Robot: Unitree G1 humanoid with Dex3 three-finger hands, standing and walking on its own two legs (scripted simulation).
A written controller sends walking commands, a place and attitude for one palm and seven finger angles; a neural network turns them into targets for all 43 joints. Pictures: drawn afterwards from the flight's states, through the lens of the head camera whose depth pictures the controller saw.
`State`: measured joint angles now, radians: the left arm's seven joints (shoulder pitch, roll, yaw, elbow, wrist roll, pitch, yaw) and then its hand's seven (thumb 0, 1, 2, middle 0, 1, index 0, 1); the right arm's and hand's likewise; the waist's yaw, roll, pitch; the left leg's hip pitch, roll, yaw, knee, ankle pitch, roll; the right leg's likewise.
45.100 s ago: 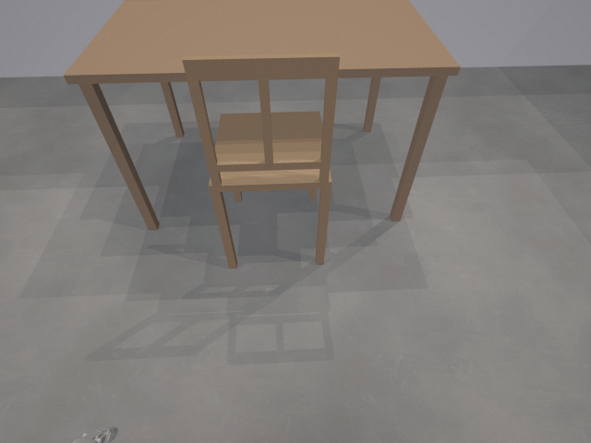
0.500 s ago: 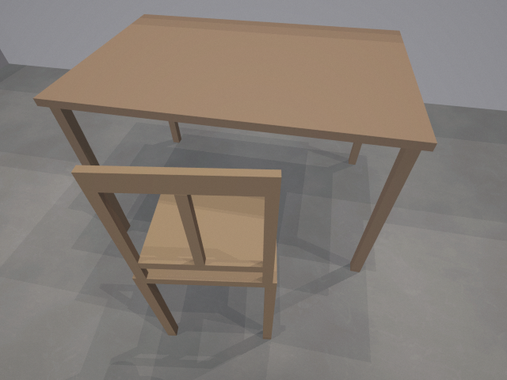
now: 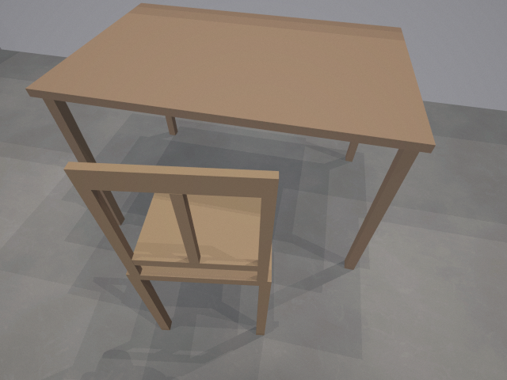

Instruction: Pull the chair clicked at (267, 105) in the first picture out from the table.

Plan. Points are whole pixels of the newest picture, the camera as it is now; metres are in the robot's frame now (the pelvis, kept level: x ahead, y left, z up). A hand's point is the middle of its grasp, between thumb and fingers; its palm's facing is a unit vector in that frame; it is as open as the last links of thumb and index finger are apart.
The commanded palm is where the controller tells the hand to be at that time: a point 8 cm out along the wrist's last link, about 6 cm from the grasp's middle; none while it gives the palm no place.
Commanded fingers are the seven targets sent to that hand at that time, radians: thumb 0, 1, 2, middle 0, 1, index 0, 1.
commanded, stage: look again from close up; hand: left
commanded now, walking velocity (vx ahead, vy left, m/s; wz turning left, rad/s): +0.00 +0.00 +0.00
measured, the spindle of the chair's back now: (187, 230) +0.42 +0.17 -0.09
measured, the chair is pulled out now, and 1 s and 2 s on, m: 0.16 0.16 0.16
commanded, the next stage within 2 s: raise the hand toward the chair's back in 0.06 s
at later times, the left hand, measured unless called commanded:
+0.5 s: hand (169, 351) +0.17 +0.14 -0.03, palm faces -0.03 -1.00 +0.01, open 8.5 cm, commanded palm +0.11 +0.22 -0.06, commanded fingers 0.00 0.48 0.72 -0.16 -0.23 -0.16 -0.23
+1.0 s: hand (146, 359) +0.16 +0.18 -0.05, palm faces +0.03 -1.00 -0.03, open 12.9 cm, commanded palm +0.13 +0.24 -0.05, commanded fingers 0.00 -0.10 0.47 -0.10 -0.14 -0.10 -0.14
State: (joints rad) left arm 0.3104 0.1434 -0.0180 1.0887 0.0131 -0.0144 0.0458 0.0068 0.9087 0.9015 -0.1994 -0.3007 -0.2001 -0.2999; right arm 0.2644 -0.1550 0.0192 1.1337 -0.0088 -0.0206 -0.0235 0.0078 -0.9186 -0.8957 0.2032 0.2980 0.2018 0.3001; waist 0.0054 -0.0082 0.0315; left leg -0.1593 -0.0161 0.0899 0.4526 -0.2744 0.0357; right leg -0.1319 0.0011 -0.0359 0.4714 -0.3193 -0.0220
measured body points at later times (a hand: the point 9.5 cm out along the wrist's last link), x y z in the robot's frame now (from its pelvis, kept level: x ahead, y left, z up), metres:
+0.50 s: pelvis -0.05 -0.02 -0.07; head -0.02 -0.02 +0.38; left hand +0.17 +0.20 -0.03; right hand +0.16 -0.28 -0.12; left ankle -0.02 +0.09 -0.74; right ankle -0.04 -0.10 -0.74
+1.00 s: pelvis -0.06 -0.02 -0.09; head +0.01 -0.01 +0.35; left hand +0.16 +0.23 -0.05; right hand +0.09 -0.24 -0.19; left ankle -0.02 +0.09 -0.74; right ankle -0.04 -0.10 -0.74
